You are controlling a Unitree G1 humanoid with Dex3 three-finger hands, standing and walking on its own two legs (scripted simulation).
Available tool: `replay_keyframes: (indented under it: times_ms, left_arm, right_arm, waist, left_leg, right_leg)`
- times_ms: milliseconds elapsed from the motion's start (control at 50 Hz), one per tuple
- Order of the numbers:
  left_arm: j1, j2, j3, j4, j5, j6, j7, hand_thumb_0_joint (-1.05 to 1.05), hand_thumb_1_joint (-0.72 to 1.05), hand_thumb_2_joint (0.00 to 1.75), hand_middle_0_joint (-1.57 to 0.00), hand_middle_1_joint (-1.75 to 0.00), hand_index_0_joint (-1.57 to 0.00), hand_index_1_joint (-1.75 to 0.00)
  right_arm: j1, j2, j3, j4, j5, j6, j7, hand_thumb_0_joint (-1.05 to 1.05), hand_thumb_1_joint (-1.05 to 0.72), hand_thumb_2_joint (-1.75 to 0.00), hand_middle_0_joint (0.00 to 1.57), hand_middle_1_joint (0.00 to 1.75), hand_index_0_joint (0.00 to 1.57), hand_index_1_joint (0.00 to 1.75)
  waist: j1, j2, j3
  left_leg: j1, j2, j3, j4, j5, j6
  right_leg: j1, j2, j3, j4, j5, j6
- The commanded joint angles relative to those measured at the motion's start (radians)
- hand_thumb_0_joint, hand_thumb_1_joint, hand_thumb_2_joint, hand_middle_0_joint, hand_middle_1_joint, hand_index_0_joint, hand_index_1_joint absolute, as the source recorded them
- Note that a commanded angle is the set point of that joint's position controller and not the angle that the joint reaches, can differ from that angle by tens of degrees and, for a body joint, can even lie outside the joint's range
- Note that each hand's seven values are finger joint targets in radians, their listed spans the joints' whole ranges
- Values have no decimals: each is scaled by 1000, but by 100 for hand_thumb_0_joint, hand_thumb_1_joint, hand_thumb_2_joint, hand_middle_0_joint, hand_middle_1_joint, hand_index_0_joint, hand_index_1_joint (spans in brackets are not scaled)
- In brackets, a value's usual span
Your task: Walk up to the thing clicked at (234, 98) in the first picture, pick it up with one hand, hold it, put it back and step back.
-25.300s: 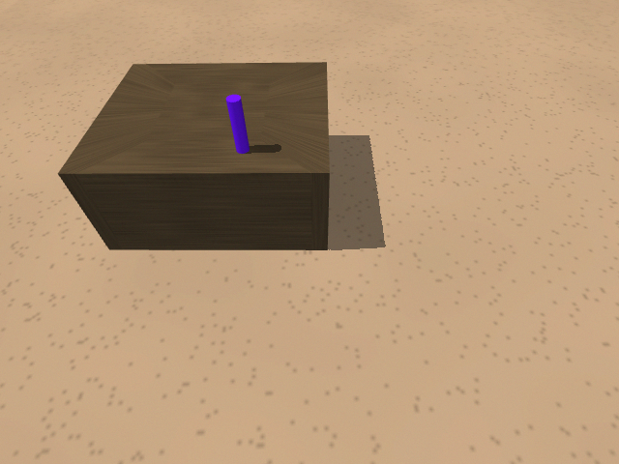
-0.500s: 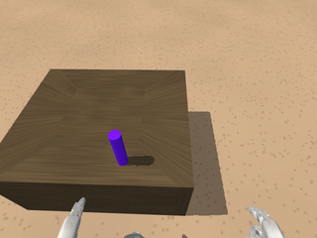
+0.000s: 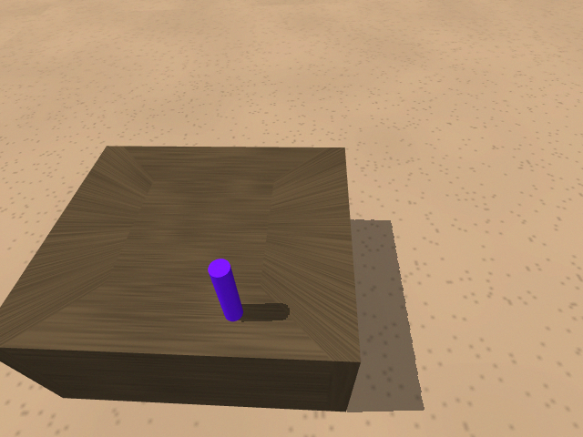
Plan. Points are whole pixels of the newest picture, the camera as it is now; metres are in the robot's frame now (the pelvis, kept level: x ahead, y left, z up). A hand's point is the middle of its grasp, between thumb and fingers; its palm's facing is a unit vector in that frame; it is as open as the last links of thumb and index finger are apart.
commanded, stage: stand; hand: left
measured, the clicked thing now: (227, 292) +0.47 +0.20 -0.25
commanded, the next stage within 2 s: step back in 1.94 s
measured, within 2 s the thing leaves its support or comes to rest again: neither
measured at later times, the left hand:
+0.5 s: hand out of the picture +0.06 +0.25 -0.15, palm faces -0.03 -0.94 -0.35, open 7.4 cm
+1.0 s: hand out of the picture +0.07 +0.25 -0.15, palm faces -0.03 -0.94 -0.34, open 7.4 cm
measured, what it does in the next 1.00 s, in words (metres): stands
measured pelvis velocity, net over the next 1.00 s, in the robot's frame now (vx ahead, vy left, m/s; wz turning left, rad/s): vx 0.01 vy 0.01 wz -0.01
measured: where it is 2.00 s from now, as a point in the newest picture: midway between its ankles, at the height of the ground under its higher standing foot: outside the picture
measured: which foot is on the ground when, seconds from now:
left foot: down 0.00-1.00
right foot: down 0.00-1.00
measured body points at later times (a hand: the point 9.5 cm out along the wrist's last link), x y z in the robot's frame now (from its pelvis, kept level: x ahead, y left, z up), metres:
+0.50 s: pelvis +0.00 +0.00 +0.01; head +0.00 +0.00 +0.46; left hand +0.06 +0.30 -0.12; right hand +0.06 -0.30 -0.13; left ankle +0.04 +0.13 -0.74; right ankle -0.02 -0.13 -0.74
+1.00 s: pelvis +0.01 +0.01 +0.01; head +0.02 +0.01 +0.46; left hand +0.07 +0.30 -0.13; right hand +0.07 -0.29 -0.12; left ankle +0.04 +0.13 -0.74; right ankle -0.02 -0.13 -0.74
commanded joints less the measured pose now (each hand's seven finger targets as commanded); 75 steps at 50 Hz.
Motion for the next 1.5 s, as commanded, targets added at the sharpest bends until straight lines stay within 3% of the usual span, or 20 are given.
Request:
replay_keyframes:
  times_ms: [0, 60, 200, 360, 540, 600, 800, 900, 960, 1280, 1400, 1480]
  left_arm:
    - [-50, 213, 40, -16, -7, -24, 14, 0, 90, 90, -20, -30, -20, -30]
    - [-64, 215, 38, 10, -5, -23, 11, 0, 90, 90, -20, -30, -20, -30]
    - [-107, 214, 36, 46, -9, -26, 8, 0, 90, 90, -20, -30, -20, -30]
    - [-125, 216, 39, 68, -11, -25, 6, 0, 90, 90, -20, -30, -20, -30]
    - [-136, 213, 36, 78, -10, -22, 5, 0, 90, 90, -20, -30, -20, -30]
    - [-134, 219, 39, 81, -11, -20, 2, 0, 90, 90, -20, -30, -20, -30]
    - [-137, 219, 40, 78, -11, -23, 2, 0, 90, 90, -20, -30, -20, -30]
    - [-134, 214, 38, 74, -14, -22, 1, 0, 90, 90, -20, -30, -20, -30]
    - [-131, 211, 37, 73, -13, -21, 0, 0, 90, 90, -20, -30, -20, -30]
    - [-137, 218, 40, 56, -15, -21, -1, 0, 90, 90, -20, -30, -20, -30]
    - [-141, 217, 42, 53, -15, -19, -3, 0, 90, 90, -20, -30, -20, -30]
    - [-137, 226, 45, 46, -16, -22, -3, 0, 90, 90, -20, -30, -20, -30]
  right_arm:
    - [-54, -202, -41, -34, 3, -28, -13, 0, -90, -90, 20, 30, 20, 30]
    - [-66, -209, -42, -15, 4, -27, -14, 0, -90, -90, 20, 30, 20, 30]
    - [-78, -196, -36, 20, 7, -26, -11, 0, -90, -90, 20, 30, 20, 30]
    - [-94, -208, -36, 38, 6, -30, -14, 0, -90, -90, 20, 30, 20, 30]
    - [-110, -223, -38, 47, 9, -29, -12, 0, -90, -90, 20, 30, 20, 30]
    - [-110, -225, -38, 51, 7, -27, -12, 0, -90, -90, 20, 30, 20, 30]
    - [-111, -229, -38, 50, 10, -29, -9, 0, -90, -90, 20, 30, 20, 30]
    - [-115, -227, -35, 51, 11, -32, -9, 0, -90, -90, 20, 30, 20, 30]
    - [-114, -230, -36, 50, 11, -30, -9, 0, -90, -90, 20, 30, 20, 30]
    - [-126, -230, -37, 44, 11, -32, -8, 0, -90, -90, 20, 30, 20, 30]
    - [-121, -232, -37, 44, 13, -29, -6, 0, -90, -90, 20, 30, 20, 30]
    - [-126, -236, -40, 41, 12, -32, -6, 0, -90, -90, 20, 30, 20, 30]
  waist:
    - [-2, -7, -12]
    - [-5, 6, -2]
    - [-5, -14, 0]
    - [-2, 3, -40]
    - [-2, -5, -32]
    - [-1, 7, -28]
    - [-8, -11, -44]
    - [-4, -3, -54]
    - [-6, -8, -52]
    - [-4, -13, -59]
    - [-12, -11, -39]
    - [-5, -13, -72]
  left_leg:
    - [62, 72, -102, -149, 70, 44]
    - [71, 71, -101, -175, 36, 38]
    - [93, 78, -93, -198, 72, 34]
    - [121, 87, -85, -213, 126, 37]
    - [136, 91, -82, -223, 142, 33]
    - [117, 91, -82, -235, 79, 35]
    - [145, 93, -81, -229, 135, 36]
    - [150, 98, -79, -225, 221, 35]
    - [151, 96, -77, -224, 182, 36]
    - [162, 103, -76, -217, 227, 37]
    - [139, 92, -78, -234, 153, 33]
    - [166, 102, -78, -216, 231, 36]
  right_leg:
    - [-33, -81, 97, -159, 99, -43]
    - [-30, -80, 94, -187, 84, -38]
    - [-10, -92, 102, -230, 91, -35]
    - [38, -99, 100, -230, 170, -29]
    - [26, -99, 95, -247, 166, -25]
    - [32, -99, 96, -249, 136, -27]
    - [29, -104, 93, -250, 175, -24]
    - [45, -103, 85, -237, 225, -21]
    - [40, -102, 86, -248, 200, -20]
    - [53, -109, 82, -245, 223, -23]
    - [46, -108, 85, -256, 194, -26]
    - [60, -111, 86, -247, 232, -28]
